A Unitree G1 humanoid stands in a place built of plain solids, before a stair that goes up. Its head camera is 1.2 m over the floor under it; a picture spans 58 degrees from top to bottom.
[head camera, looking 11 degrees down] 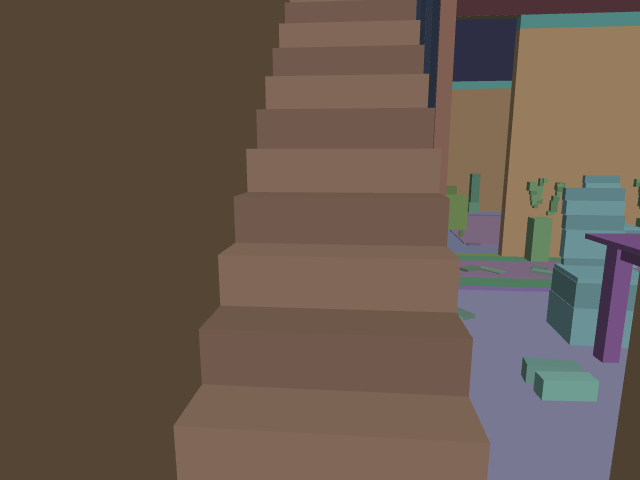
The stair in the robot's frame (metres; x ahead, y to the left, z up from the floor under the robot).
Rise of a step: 0.21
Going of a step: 0.24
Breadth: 0.92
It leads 5 degrees to the right of straight ahead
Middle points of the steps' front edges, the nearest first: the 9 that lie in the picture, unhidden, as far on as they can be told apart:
1.12 -0.02 0.41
1.36 -0.04 0.62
1.60 -0.06 0.82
1.84 -0.08 1.03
2.08 -0.10 1.23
2.32 -0.12 1.44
2.55 -0.14 1.65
2.79 -0.17 1.85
3.03 -0.19 2.06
